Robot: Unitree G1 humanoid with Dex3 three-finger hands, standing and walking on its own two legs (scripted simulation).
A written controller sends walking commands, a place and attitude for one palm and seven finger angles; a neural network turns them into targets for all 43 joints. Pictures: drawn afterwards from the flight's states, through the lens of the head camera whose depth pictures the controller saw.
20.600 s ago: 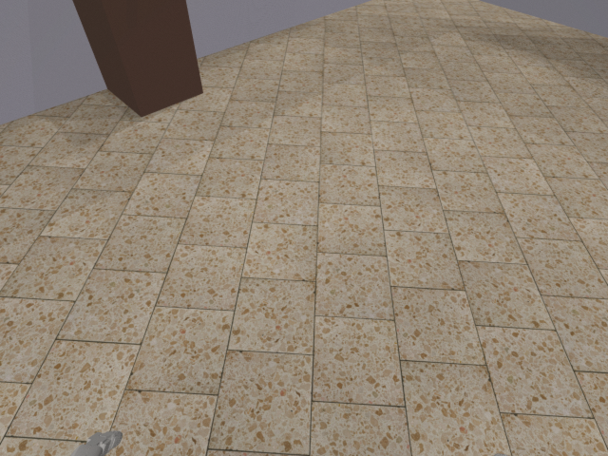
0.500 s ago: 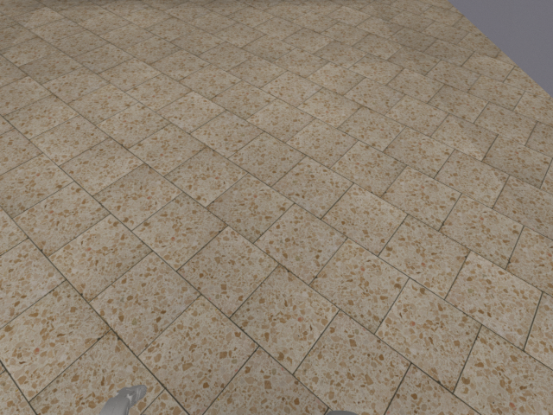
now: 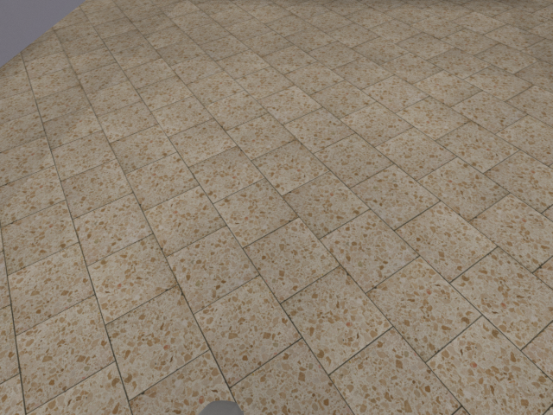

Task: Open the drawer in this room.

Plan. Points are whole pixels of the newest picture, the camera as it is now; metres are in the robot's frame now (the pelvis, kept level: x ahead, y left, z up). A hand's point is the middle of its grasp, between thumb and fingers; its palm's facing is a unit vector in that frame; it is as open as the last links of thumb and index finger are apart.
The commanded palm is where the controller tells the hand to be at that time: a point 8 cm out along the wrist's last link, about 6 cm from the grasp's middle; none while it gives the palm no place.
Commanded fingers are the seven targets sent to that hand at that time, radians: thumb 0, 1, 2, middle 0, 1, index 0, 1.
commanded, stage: turn or walk to find it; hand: left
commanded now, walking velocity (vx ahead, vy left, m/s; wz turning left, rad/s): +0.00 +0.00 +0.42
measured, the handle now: out of the picture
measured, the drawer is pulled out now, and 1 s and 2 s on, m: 0.00 0.00 0.00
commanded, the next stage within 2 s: stand and wait in 0.92 s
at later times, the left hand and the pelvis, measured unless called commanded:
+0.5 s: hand out of the picture +0.05 +0.25 -0.16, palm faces +0.23 -0.94 -0.26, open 7.4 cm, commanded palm none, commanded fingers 0.00 0.90 0.90 -0.20 -0.30 -0.20 -0.30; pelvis -0.01 +0.03 +0.00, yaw +11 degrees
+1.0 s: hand out of the picture -0.07 +0.17 -0.16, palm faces +0.46 -0.85 -0.26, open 7.4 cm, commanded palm none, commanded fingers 0.00 0.90 0.90 -0.20 -0.30 -0.20 -0.30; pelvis -0.02 -0.02 +0.00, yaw +26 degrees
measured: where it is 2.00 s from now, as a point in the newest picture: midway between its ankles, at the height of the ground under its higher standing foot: outside the picture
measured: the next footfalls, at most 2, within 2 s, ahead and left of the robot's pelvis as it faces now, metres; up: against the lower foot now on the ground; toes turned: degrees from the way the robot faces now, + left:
left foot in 0.14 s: +0.01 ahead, +0.15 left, +0.00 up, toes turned +7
right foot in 0.60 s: +0.07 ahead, -0.09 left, +0.00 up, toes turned +10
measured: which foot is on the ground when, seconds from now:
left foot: up 0.00-0.12, down 0.14-0.60, up 0.62-1.00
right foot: down 0.00-0.14, up 0.16-0.58, down 0.60-1.00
